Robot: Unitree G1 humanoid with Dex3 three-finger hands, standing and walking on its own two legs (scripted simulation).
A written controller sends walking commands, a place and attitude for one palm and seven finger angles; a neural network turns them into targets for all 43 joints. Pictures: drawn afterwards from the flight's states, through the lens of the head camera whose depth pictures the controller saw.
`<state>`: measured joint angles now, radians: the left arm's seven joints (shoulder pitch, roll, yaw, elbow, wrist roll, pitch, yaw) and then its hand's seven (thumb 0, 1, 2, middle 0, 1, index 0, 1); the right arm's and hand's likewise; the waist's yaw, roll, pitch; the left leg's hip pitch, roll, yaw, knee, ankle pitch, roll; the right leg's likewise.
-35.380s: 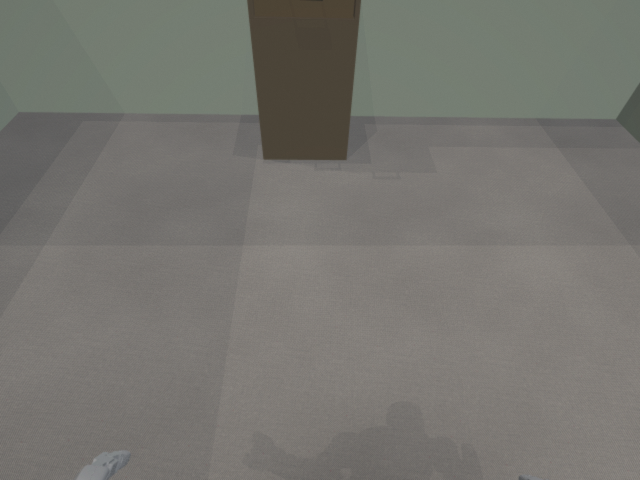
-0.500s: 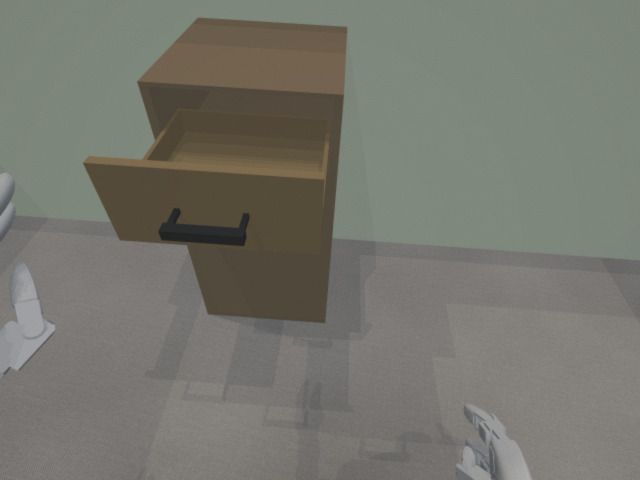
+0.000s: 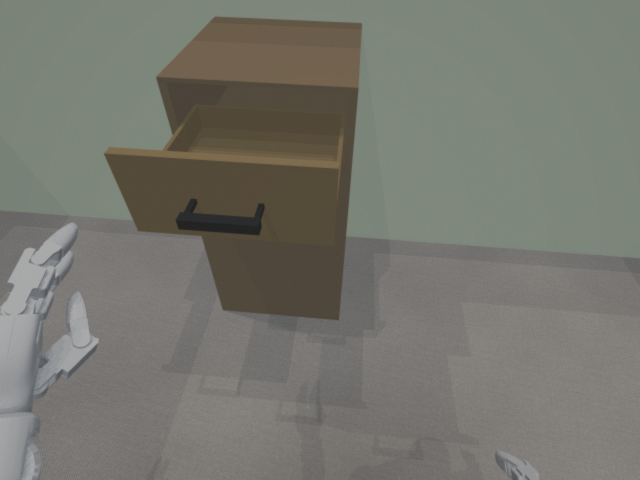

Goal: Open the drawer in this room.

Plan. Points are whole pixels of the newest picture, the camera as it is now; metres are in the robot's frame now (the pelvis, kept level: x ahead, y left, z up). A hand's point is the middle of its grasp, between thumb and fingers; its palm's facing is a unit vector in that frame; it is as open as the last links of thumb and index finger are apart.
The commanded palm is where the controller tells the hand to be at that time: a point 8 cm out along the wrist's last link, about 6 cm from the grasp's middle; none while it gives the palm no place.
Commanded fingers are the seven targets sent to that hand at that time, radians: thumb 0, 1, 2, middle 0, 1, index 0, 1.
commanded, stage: let the arm hang, fingers relaxed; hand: left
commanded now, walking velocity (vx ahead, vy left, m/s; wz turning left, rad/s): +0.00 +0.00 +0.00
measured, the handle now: (222, 215) +0.53 +0.19 +0.03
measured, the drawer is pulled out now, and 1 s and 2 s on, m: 0.29 0.29 0.29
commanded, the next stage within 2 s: look to check the result in 1.04 s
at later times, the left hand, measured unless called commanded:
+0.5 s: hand out of the picture +0.00 +0.20 -0.15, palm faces +0.06 -0.97 -0.25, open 7.2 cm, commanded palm none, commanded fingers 0.00 0.90 0.90 -0.20 -0.30 -0.20 -0.30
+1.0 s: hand out of the picture +0.01 +0.17 -0.15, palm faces +0.03 -0.98 -0.20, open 7.4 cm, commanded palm none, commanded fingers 0.00 0.90 0.90 -0.20 -0.30 -0.20 -0.30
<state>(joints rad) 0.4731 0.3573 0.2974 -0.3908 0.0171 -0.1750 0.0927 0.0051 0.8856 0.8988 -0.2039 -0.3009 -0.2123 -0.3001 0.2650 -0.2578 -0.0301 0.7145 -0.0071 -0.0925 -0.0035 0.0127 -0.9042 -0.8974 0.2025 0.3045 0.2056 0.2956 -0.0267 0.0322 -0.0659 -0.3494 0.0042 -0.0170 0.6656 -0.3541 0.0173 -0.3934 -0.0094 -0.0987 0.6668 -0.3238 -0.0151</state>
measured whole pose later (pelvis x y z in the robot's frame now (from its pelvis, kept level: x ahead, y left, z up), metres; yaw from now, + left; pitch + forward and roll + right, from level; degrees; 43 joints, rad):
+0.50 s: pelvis +0.00 -0.01 +0.02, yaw +1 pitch -1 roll -1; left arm 0.31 0.21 0.03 1.01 0.01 0.03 0.02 -0.01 0.93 0.90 -0.20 -0.30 -0.21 -0.30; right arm 0.31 -0.16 -0.01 1.01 -0.01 0.02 -0.03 0.01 -0.91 -0.90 0.20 0.30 0.20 0.30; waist 0.00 0.01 0.07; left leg -0.21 -0.01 -0.04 0.47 -0.23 0.01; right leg -0.22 0.05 0.01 0.43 -0.18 -0.03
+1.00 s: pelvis +0.00 +0.00 +0.02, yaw +0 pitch -2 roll +0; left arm 0.26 0.14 0.01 1.11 0.01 0.00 0.03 0.01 0.91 0.90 -0.20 -0.30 -0.20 -0.30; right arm 0.32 -0.13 -0.01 1.11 -0.01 0.00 -0.03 0.00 -0.91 -0.90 0.20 0.30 0.20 0.29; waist -0.01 0.02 0.06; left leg -0.17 -0.02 -0.01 0.42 -0.21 0.01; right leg -0.20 0.04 0.04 0.41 -0.17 -0.03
